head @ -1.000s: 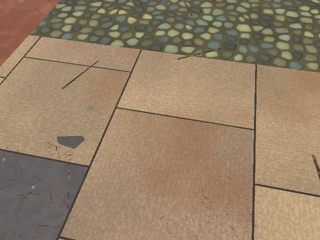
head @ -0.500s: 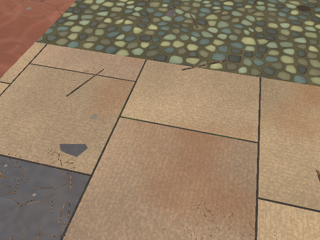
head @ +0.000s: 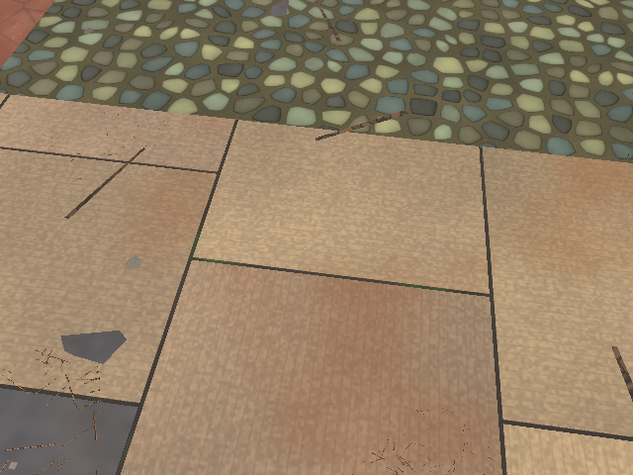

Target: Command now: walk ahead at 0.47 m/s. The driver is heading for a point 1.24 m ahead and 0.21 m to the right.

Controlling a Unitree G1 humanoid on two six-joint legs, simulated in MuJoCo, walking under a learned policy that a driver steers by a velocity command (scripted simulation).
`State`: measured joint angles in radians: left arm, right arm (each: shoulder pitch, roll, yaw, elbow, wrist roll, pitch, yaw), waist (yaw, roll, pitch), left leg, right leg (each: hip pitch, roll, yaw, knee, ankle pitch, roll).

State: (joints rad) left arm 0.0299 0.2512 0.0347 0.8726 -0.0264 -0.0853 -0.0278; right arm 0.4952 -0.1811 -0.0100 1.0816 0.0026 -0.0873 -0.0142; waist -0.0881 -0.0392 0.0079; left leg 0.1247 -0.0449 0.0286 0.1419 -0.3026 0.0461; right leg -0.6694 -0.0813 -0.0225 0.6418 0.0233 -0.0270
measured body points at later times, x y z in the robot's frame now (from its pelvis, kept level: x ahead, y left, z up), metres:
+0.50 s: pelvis +0.30 -0.03 +0.01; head +0.31 -0.03 +0.46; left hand +0.28 +0.23 -0.13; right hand +0.47 -0.28 -0.10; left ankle +0.49 +0.14 -0.68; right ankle +0.24 -0.12 -0.74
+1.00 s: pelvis +0.59 +0.03 +0.01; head +0.60 +0.04 +0.46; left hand +0.74 +0.29 -0.11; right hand +0.59 -0.24 -0.12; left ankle +0.54 +0.11 -0.74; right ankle +0.75 -0.15 -0.67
